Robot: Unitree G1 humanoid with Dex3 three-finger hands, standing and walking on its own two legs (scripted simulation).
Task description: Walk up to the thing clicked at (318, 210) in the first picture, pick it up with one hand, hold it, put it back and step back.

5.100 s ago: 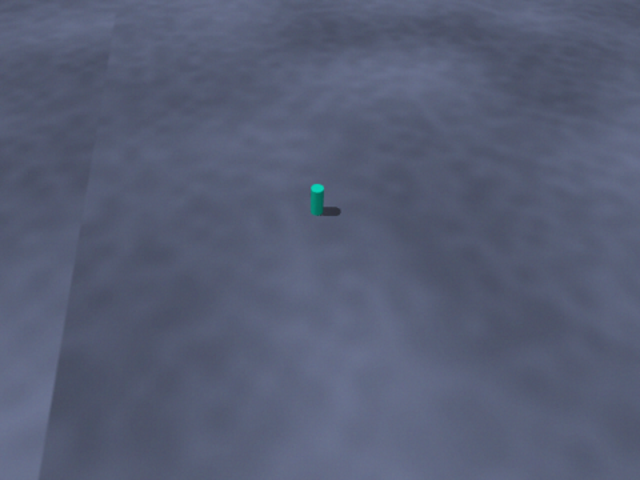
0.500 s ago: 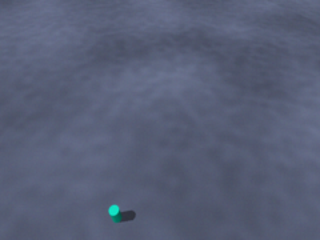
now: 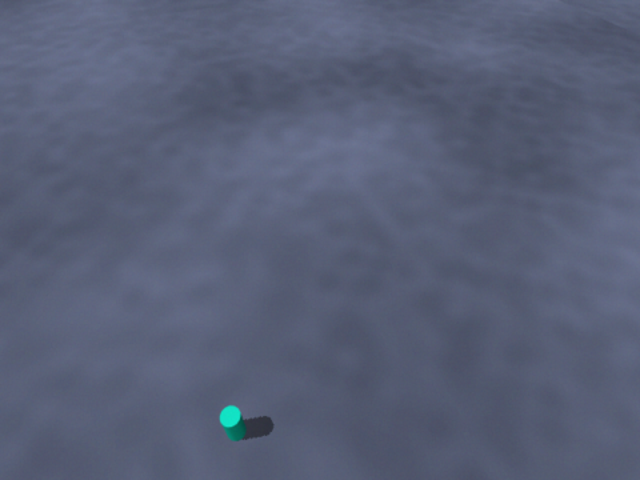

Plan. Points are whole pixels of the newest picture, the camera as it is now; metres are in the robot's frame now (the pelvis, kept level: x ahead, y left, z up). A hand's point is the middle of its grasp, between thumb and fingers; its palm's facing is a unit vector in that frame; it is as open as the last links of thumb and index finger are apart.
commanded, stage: stand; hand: left
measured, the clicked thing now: (233, 423) +0.39 +0.23 -0.71
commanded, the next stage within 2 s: none
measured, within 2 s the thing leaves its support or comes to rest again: neither
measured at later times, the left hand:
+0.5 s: hand out of the picture +0.07 +0.25 -0.16, palm faces -0.02 -0.94 -0.34, open 7.4 cm
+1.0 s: hand out of the picture +0.07 +0.25 -0.16, palm faces -0.02 -0.94 -0.34, open 7.4 cm
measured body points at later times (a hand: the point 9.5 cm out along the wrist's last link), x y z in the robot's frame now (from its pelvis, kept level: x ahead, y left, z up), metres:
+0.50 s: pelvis +0.00 +0.00 +0.00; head +0.01 +0.00 +0.45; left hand +0.07 +0.30 -0.13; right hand +0.08 -0.30 -0.13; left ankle +0.02 +0.13 -0.75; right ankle -0.02 -0.13 -0.75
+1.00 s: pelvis +0.00 -0.01 +0.00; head +0.00 -0.01 +0.45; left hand +0.07 +0.30 -0.13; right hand +0.07 -0.31 -0.13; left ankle +0.02 +0.13 -0.75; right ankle -0.02 -0.13 -0.75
